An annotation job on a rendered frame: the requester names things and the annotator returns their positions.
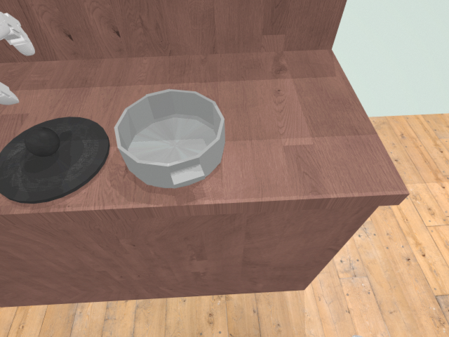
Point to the robot left hand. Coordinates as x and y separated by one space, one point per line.
11 31

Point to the pot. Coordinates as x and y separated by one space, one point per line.
171 138

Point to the knob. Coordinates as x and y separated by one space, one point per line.
42 141

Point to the lid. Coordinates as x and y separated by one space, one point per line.
30 179

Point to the table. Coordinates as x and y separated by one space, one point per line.
302 168

